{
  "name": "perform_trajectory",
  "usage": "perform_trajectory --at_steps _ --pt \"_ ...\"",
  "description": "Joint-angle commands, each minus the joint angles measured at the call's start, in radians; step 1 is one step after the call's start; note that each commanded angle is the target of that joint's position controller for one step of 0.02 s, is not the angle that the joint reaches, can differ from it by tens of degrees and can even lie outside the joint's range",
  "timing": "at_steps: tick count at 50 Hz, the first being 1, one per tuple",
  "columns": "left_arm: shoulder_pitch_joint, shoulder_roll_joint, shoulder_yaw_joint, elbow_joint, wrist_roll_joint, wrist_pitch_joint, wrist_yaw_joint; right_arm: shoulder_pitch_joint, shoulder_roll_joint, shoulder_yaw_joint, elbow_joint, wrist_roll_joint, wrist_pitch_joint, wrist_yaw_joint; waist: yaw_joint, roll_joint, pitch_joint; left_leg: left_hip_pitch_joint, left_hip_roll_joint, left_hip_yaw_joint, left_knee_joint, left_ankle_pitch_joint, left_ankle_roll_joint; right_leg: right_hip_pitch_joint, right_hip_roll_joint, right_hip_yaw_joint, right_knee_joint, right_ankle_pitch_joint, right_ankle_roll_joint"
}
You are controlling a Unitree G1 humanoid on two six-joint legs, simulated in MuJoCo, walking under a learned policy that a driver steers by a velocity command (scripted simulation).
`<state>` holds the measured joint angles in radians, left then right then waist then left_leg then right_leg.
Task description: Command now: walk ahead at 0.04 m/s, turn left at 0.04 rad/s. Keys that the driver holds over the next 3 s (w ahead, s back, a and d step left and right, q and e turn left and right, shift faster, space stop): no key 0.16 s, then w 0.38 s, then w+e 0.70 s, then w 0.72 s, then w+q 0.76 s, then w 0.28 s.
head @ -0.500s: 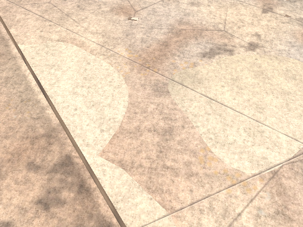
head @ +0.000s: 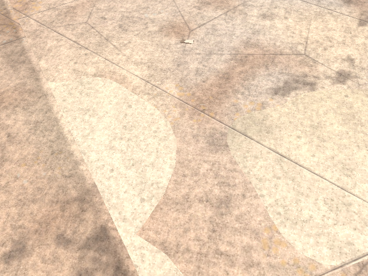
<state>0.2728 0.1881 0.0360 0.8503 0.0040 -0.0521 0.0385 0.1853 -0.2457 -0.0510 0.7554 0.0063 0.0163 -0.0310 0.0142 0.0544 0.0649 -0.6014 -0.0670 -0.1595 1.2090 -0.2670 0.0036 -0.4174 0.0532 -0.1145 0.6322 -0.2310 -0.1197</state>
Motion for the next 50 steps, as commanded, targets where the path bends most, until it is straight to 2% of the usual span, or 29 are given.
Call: perform_trajectory --at_steps 1,8,9,10,12,16,19,23,27,28,30,31,32,33,34,35,36,37,38,39,40,41,42,44,45,46,47,49,50 --pt "-0.035 0.068 0.007 -0.079 -0.017 -0.039 0.013 0.097 -0.074 -0.028 -0.009 0.016 0.002 -0.026 -0.041 -0.117 -0.153 0.055 0.035 -0.022 -0.039 0.089 -0.037 0.134 -0.238 0.284 -0.336 0.169 -0.159" --pt "0.034 0.103 0.016 -0.069 -0.006 -0.014 0.034 0.029 -0.064 -0.036 -0.008 0.007 -0.001 -0.025 -0.003 -0.123 -0.083 -0.013 0.113 0.027 -0.162 0.111 -0.107 0.242 -0.262 0.305 -0.374 0.042 -0.172" --pt "0.128 0.142 0.037 -0.028 0.013 -0.007 0.019 0.020 -0.059 -0.027 -0.008 -0.054 0.016 0.002 0.021 -0.083 -0.076 -0.054 0.076 0.097 -0.155 0.072 -0.102 0.288 -0.263 0.320 -0.369 0.077 -0.177" --pt "0.154 0.155 0.046 -0.018 0.012 -0.005 0.013 0.011 -0.053 -0.028 -0.016 -0.058 0.019 0.020 0.028 -0.095 -0.085 -0.079 0.091 0.084 -0.179 0.085 -0.097 0.328 -0.269 0.331 -0.373 0.038 -0.177" --pt "0.157 0.154 0.056 -0.013 0.013 -0.005 0.006 -0.016 -0.070 -0.031 -0.024 -0.046 0.014 0.038 0.040 -0.137 -0.081 -0.122 0.114 0.078 -0.191 0.086 -0.089 0.360 -0.290 0.382 -0.397 -0.111 -0.182" --pt "0.132 0.151 0.069 -0.007 0.018 -0.025 -0.002 -0.037 -0.094 -0.040 -0.032 -0.037 -0.001 0.044 0.027 -0.143 -0.072 -0.146 0.155 0.061 -0.203 0.090 -0.067 0.355 -0.334 0.452 -0.412 -0.242 -0.191" --pt "0.110 0.155 0.074 -0.008 0.022 -0.038 -0.004 -0.046 -0.091 -0.038 -0.041 -0.036 -0.010 0.051 0.016 -0.129 -0.066 -0.122 0.178 0.055 -0.238 0.116 -0.046 0.303 -0.339 0.451 -0.404 -0.291 -0.170" --pt "0.074 0.163 0.075 -0.017 0.033 -0.037 -0.004 -0.059 -0.061 -0.021 -0.054 -0.032 -0.023 0.073 0.014 -0.131 -0.068 0.027 0.193 0.069 -0.446 0.212 -0.030 0.180 -0.287 0.348 -0.307 -0.278 -0.093" --pt "0.045 0.173 0.076 -0.041 0.054 -0.014 -0.003 -0.002 -0.058 -0.011 -0.037 0.005 -0.030 0.080 0.019 -0.133 -0.097 0.280 0.175 0.137 -0.661 0.327 0.000 0.030 -0.226 0.266 -0.100 -0.331 -0.031" --pt "0.054 0.170 0.075 -0.040 0.058 -0.005 0.002 0.035 -0.058 -0.010 -0.024 0.008 -0.031 0.078 0.007 -0.103 -0.099 0.348 0.179 0.151 -0.747 0.396 0.009 0.007 -0.208 0.265 -0.008 -0.350 -0.016" --pt "0.078 0.132 0.066 -0.024 0.061 0.018 0.017 0.230 -0.067 -0.018 0.063 0.001 -0.038 0.062 -0.069 0.014 -0.121 0.578 0.154 0.225 -0.933 0.625 0.000 -0.064 -0.125 0.207 0.323 -0.361 0.012" --pt "0.070 0.089 0.057 -0.021 0.060 0.030 0.021 0.329 -0.084 -0.020 0.110 -0.020 -0.046 0.053 -0.108 0.101 -0.121 0.660 0.145 0.268 -0.963 0.653 -0.022 -0.109 -0.040 0.132 0.595 -0.384 0.020" --pt "0.052 0.032 0.049 -0.023 0.049 0.046 0.023 0.398 -0.070 -0.006 0.141 -0.047 -0.069 0.061 -0.131 0.189 -0.058 0.696 0.220 0.137 -0.895 0.639 -0.037 -0.309 0.044 0.144 1.040 -0.552 0.025" --pt "0.117 -0.045 0.032 -0.052 0.004 0.037 0.025 0.409 -0.087 0.019 0.144 -0.055 -0.092 0.083 -0.022 0.244 -0.022 0.693 0.324 0.050 -0.562 1.345 -0.145 -0.560 0.060 0.215 1.367 -0.595 0.057" --pt "0.248 -0.058 0.025 -0.045 -0.025 0.016 0.037 0.455 -0.154 -0.007 0.138 -0.049 -0.086 0.092 0.041 0.294 -0.136 0.775 0.467 -0.072 -0.577 1.337 -0.147 -0.673 0.044 0.219 1.496 -0.444 0.074" --pt "0.223 -0.042 0.019 -0.021 -0.002 0.010 0.041 0.384 -0.140 -0.008 0.114 -0.041 -0.070 0.089 0.067 0.205 -0.136 0.730 0.487 -0.119 -0.659 0.914 -0.108 -0.770 0.025 0.198 1.612 -0.307 0.087" --pt "0.090 -0.011 0.016 -0.068 0.028 0.008 0.030 0.325 -0.188 -0.022 0.076 -0.037 -0.067 0.062 0.038 0.291 -0.140 0.695 0.580 -0.265 -0.860 0.261 -0.007 -0.889 -0.013 0.146 1.678 -0.209 0.104" --pt "-0.139 0.004 0.008 -0.120 0.049 0.021 0.007 0.230 -0.133 -0.002 0.072 -0.030 -0.071 0.031 0.015 0.242 -0.003 0.582 0.545 -0.259 -0.986 -0.037 0.036 -0.990 -0.041 0.139 1.735 -0.125 0.107" --pt "-0.259 0.025 0.009 -0.152 0.052 0.037 -0.020 0.245 -0.076 0.021 0.087 -0.028 -0.085 0.018 -0.019 0.139 0.100 0.465 0.522 -0.212 -1.017 -0.091 0.084 -0.990 -0.045 0.174 1.726 -0.108 0.092" --pt "-0.298 0.006 -0.001 -0.175 0.039 0.052 -0.038 0.279 -0.045 0.031 0.127 -0.037 -0.096 0.017 -0.010 0.078 0.152 0.404 0.504 -0.165 -1.013 -0.059 0.102 -0.981 -0.045 0.197 1.696 -0.129 0.075" --pt "-0.302 -0.035 -0.013 -0.198 0.030 0.061 -0.047 0.296 -0.019 0.035 0.168 -0.037 -0.104 0.016 0.025 0.037 0.161 0.385 0.480 -0.086 -0.993 -0.061 0.091 -0.980 -0.036 0.248 1.709 -0.130 0.042" --pt "-0.274 -0.044 -0.022 -0.203 0.020 0.069 -0.048 0.278 -0.015 0.035 0.179 -0.040 -0.107 0.020 0.056 0.013 0.150 0.344 0.445 -0.016 -1.020 -0.166 0.068 -0.939 -0.033 0.237 1.633 -0.126 0.026" --pt "-0.242 -0.011 -0.020 -0.197 0.008 0.071 -0.050 0.249 -0.012 0.042 0.167 -0.038 -0.107 0.027 0.080 -0.009 0.168 0.272 0.390 0.072 -1.083 -0.202 0.040 -0.843 -0.040 0.180 1.413 -0.117 0.025" --pt "-0.310 -0.011 -0.021 -0.227 0.008 0.082 -0.047 0.283 -0.008 0.048 0.186 -0.032 -0.107 0.012 0.056 0.030 0.192 0.253 0.338 0.163 -1.146 -0.078 0.067 -0.780 -0.031 0.088 1.250 -0.146 0.034" --pt "-0.293 -0.004 -0.016 -0.216 0.013 0.089 -0.045 0.318 -0.006 0.048 0.189 -0.032 -0.108 0.002 0.039 0.007 0.162 0.320 0.313 0.225 -1.147 0.086 0.075 -0.752 -0.040 0.041 1.185 -0.154 0.031" --pt "-0.315 -0.022 -0.024 -0.229 0.019 0.095 -0.044 0.350 -0.016 0.044 0.206 -0.030 -0.110 -0.009 0.033 0.032 0.142 0.399 0.305 0.261 -1.134 0.285 0.082 -0.747 -0.062 0.000 1.119 -0.199 0.019" --pt "-0.330 -0.040 -0.034 -0.234 0.018 0.096 -0.044 0.376 -0.020 0.041 0.215 -0.026 -0.108 -0.018 0.024 0.011 0.105 0.485 0.299 0.301 -1.123 0.460 0.086 -0.708 -0.077 -0.033 1.006 -0.230 -0.004" --pt "-0.329 -0.074 -0.055 -0.237 -0.001 0.089 -0.046 0.369 -0.046 0.037 0.202 -0.008 -0.102 -0.029 0.033 0.000 -0.009 0.535 0.297 0.401 -1.029 1.126 0.080 -0.425 -0.027 -0.147 0.738 -0.288 -0.063" --pt "-0.304 -0.065 -0.053 -0.228 -0.002 0.089 -0.044 0.374 -0.079 0.027 0.194 -0.007 -0.100 -0.038 0.044 0.042 -0.076 0.590 0.328 0.402 -0.936 1.486 0.083 -0.328 0.023 -0.186 0.669 -0.317 -0.076"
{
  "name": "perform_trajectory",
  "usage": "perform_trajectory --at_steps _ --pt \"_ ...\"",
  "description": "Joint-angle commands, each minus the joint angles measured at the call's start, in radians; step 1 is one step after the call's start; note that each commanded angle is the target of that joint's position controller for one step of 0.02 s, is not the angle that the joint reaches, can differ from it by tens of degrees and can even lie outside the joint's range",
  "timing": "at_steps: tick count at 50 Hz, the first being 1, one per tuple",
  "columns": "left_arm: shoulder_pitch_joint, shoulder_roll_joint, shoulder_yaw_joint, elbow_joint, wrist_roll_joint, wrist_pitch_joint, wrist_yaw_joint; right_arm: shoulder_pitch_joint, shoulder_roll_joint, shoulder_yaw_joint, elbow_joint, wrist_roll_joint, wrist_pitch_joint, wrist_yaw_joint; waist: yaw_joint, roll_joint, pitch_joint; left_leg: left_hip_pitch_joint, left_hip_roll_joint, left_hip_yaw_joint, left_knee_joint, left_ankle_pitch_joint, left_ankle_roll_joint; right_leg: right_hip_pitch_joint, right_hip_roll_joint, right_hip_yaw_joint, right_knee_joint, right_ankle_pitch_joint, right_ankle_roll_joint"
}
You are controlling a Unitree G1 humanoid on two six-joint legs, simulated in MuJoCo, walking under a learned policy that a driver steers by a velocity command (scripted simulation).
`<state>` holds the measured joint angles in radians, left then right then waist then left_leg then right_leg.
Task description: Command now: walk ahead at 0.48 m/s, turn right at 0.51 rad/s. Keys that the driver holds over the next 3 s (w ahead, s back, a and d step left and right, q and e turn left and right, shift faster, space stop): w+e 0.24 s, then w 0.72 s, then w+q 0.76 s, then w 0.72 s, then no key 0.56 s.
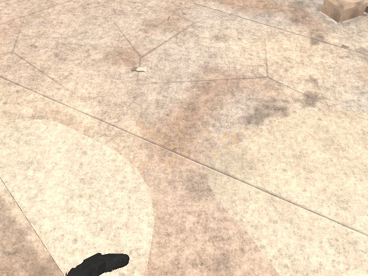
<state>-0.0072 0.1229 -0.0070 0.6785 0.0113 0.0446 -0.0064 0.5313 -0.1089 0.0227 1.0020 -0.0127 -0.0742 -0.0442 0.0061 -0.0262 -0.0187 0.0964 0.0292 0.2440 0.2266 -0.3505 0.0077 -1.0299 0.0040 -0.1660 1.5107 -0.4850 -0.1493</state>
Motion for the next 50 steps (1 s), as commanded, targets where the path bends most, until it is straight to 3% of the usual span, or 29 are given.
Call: perform_trajectory --at_steps 1,2,3,4,5,6,8,9,10,12,15,20,22,25,27,28,29,30,31,32,33,34,35,37,39,40,43,47,50 --pt "0.071 0.024 -0.001 -0.034 -0.004 -0.005 0.001 0.011 -0.253 -0.058 -0.065 0.002 -0.006 -0.027 0.094 0.211 -0.071 -0.030 0.264 -0.003 0.199 1.778 0.083 0.359 0.106 -0.116 -0.259 -0.118 -0.064" --pt "0.189 0.073 0.013 -0.013 0.002 -0.010 -0.003 -0.019 -0.279 -0.069 -0.094 0.003 -0.004 -0.014 0.130 0.289 -0.164 0.005 0.283 -0.018 0.410 1.858 0.104 0.483 0.151 -0.045 -0.335 -0.184 -0.098" --pt "0.515 0.103 0.019 0.035 0.021 -0.015 -0.018 -0.022 -0.371 -0.072 -0.070 -0.285 -0.011 0.116 0.267 0.112 -0.172 -0.489 0.399 -0.171 0.626 1.652 0.136 0.943 0.119 0.301 -0.588 0.286 -0.137" --pt "0.729 0.231 0.044 0.200 0.021 -0.032 -0.027 -0.025 -0.298 -0.077 -0.081 -0.241 -0.010 0.189 0.217 -0.088 -0.366 -0.828 0.102 -0.167 0.985 0.267 0.085 1.342 -0.080 0.748 -0.777 0.344 -0.256" --pt "0.760 0.377 0.086 0.149 0.068 -0.041 -0.041 -0.182 -0.307 -0.097 -0.159 -0.070 -0.012 0.200 0.277 0.013 -0.311 -1.004 -0.046 -0.444 1.332 0.246 0.115 1.166 -0.198 1.180 -1.040 0.026 -0.218" --pt "0.700 0.351 0.097 0.199 0.068 -0.064 -0.041 -0.258 -0.217 -0.072 -0.187 -0.016 -0.037 0.165 0.239 0.059 -0.044 -1.170 -0.054 -0.524 1.478 0.314 0.115 0.981 -0.206 1.133 -1.076 -0.241 -0.149" --pt "0.438 0.110 0.019 0.262 0.069 -0.118 -0.070 -0.278 -0.139 -0.034 -0.253 -0.090 -0.032 0.086 0.042 0.067 0.013 -1.164 -0.048 -0.505 1.567 0.322 0.144 0.716 -0.137 0.864 -1.078 -0.208 -0.168" --pt "0.316 0.044 -0.013 0.265 0.075 -0.138 -0.081 -0.285 -0.117 -0.020 -0.266 -0.102 -0.016 0.062 -0.039 0.116 -0.004 -1.132 -0.023 -0.504 1.558 0.343 0.154 0.593 -0.110 0.784 -1.075 -0.140 -0.147" --pt "0.230 0.018 -0.028 0.256 0.073 -0.149 -0.086 -0.280 -0.133 -0.018 -0.267 -0.087 0.003 0.056 -0.082 0.080 -0.018 -1.115 -0.015 -0.480 1.623 0.312 0.157 0.496 -0.072 0.722 -1.093 -0.071 -0.142" --pt "0.252 0.036 -0.031 0.280 0.063 -0.170 -0.077 -0.288 -0.147 -0.007 -0.282 -0.093 0.005 0.068 -0.091 0.026 -0.041 -1.157 -0.020 -0.415 1.595 0.240 0.151 0.498 0.005 0.543 -1.082 0.078 -0.101" --pt "0.330 0.104 -0.024 0.278 0.082 -0.192 -0.065 -0.441 -0.188 -0.018 -0.329 -0.055 -0.025 0.077 -0.026 0.005 -0.054 -0.898 0.020 -0.270 1.191 0.296 0.079 0.412 0.055 0.385 -1.152 0.252 -0.061" --pt "0.627 0.168 0.008 0.330 0.025 -0.210 -0.059 -0.727 -0.149 -0.003 -0.409 -0.052 0.007 0.102 0.111 -0.040 0.027 -0.961 0.022 -0.210 0.608 0.346 -0.027 0.867 -0.070 0.464 -1.155 0.691 -0.033" --pt "0.650 0.191 0.026 0.343 0.029 -0.197 -0.077 -0.792 -0.145 -0.010 -0.435 -0.047 0.010 0.115 0.107 -0.074 0.067 -0.845 -0.016 -0.186 0.467 0.384 -0.012 0.890 -0.111 0.474 -1.181 0.747 -0.033" --pt "0.596 0.246 0.056 0.334 0.042 -0.193 -0.078 -0.797 -0.218 -0.043 -0.437 -0.024 0.002 0.110 0.048 -0.065 0.060 -0.699 -0.066 -0.174 0.351 0.377 0.035 0.964 -0.155 0.464 -1.148 1.083 0.037" --pt "0.535 0.274 0.073 0.324 0.056 -0.187 -0.067 -0.581 -0.263 -0.067 -0.357 -0.002 -0.018 0.084 -0.045 -0.061 -0.028 -0.454 -0.080 -0.188 0.297 0.439 0.080 0.975 -0.138 0.409 -0.982 1.370 0.122" --pt "0.489 0.240 0.062 0.303 0.072 -0.188 -0.071 -0.266 -0.260 -0.072 -0.261 0.012 -0.033 0.064 -0.141 -0.031 -0.211 -0.036 -0.004 -0.257 0.406 0.510 0.157 0.806 -0.117 0.401 -0.774 1.342 0.173" --pt "0.610 0.114 0.030 0.294 0.075 -0.195 -0.058 -0.043 -0.290 -0.082 -0.189 -0.013 -0.038 0.069 -0.133 0.233 -0.445 0.444 0.192 -0.493 0.486 0.830 0.376 0.526 0.031 0.365 -0.370 0.731 0.243" --pt "0.608 0.100 0.021 0.301 0.057 -0.193 -0.080 0.122 -0.255 -0.073 -0.140 -0.038 -0.031 0.076 -0.182 0.275 -0.519 0.623 0.381 -0.936 0.275 0.567 0.518 0.215 0.168 0.350 -0.040 -0.083 0.285" --pt "0.418 0.159 0.050 0.241 0.022 -0.183 -0.088 0.053 -0.267 -0.100 -0.120 -0.063 -0.034 0.058 -0.191 0.097 -0.189 0.373 0.340 -0.918 0.143 0.283 0.377 0.035 0.108 0.386 0.041 0.058 0.182" --pt "0.344 0.173 0.048 0.231 0.029 -0.178 -0.073 -0.165 -0.253 -0.098 -0.145 -0.049 -0.037 0.058 -0.112 0.063 -0.005 0.069 0.305 -0.757 0.080 0.214 0.330 0.009 0.035 0.371 0.019 0.188 0.132" --pt "0.394 0.194 0.053 0.255 0.064 -0.165 -0.054 -0.303 -0.154 -0.068 -0.173 -0.033 -0.032 0.058 -0.031 -0.002 -0.078 -0.108 0.282 -0.659 0.010 0.293 0.330 0.164 -0.027 0.369 -0.100 0.281 0.092" --pt "0.388 0.163 0.042 0.248 0.098 -0.158 -0.047 -0.355 -0.093 -0.048 -0.173 -0.018 -0.032 0.060 0.009 0.035 -0.087 -0.218 0.252 -0.589 -0.022 0.354 0.331 0.254 -0.067 0.346 -0.168 0.286 0.077" --pt "0.350 0.120 0.030 0.234 0.104 -0.146 -0.049 -0.391 -0.070 -0.044 -0.174 -0.009 -0.033 0.060 0.038 0.053 -0.078 -0.313 0.220 -0.544 -0.043 0.352 0.317 0.297 -0.093 0.311 -0.212 0.231 0.077" --pt "0.284 0.091 0.019 0.212 0.070 -0.130 -0.049 -0.359 -0.095 -0.056 -0.156 -0.018 -0.052 0.054 0.032 0.053 -0.069 -0.372 0.162 -0.448 -0.063 0.307 0.300 0.268 -0.103 0.260 -0.281 0.225 0.096" --pt "0.239 0.105 0.016 0.202 0.067 -0.131 -0.059 -0.287 -0.142 -0.069 -0.141 -0.044 -0.067 0.063 0.010 0.049 -0.057 -0.397 0.140 -0.390 -0.063 0.398 0.294 0.254 -0.112 0.222 -0.410 0.405 0.117" --pt "0.163 0.143 0.031 0.146 -0.043 -0.143 -0.004 -0.254 -0.269 -0.088 -0.121 0.027 -0.056 0.051 0.028 0.003 0.043 -0.479 0.168 -0.391 -0.094 0.386 0.249 0.275 -0.137 0.225 -0.478 0.474 0.127" --pt "0.044 0.137 0.021 0.114 -0.039 -0.164 0.021 -0.159 -0.246 -0.079 -0.097 0.038 -0.049 0.039 -0.023 0.055 0.051 -0.481 0.117 -0.324 -0.108 0.388 0.187 0.399 -0.094 0.182 -0.754 0.628 0.131" --pt "-0.104 0.139 0.022 0.065 -0.042 -0.152 -0.002 -0.052 -0.234 -0.078 -0.056 0.043 -0.030 0.039 -0.072 0.080 0.069 -0.233 0.155 -0.336 -0.072 0.372 0.170 0.385 -0.070 0.182 -0.938 0.625 0.128" --pt "-0.132 0.168 0.036 0.033 -0.038 -0.161 -0.023 -0.025 -0.241 -0.084 -0.046 0.036 0.002 0.032 -0.051 0.096 0.059 -0.093 0.196 -0.377 0.038 0.526 0.154 0.444 -0.039 0.179 -1.039 0.479 0.100"
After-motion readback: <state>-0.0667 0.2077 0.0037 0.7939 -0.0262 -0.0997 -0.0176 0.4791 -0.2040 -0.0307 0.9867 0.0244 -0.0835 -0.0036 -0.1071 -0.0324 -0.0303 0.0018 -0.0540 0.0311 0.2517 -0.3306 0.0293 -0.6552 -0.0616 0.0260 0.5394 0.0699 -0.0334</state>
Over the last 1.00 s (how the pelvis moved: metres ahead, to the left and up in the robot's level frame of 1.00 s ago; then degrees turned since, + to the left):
0.26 0.15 -0.11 -12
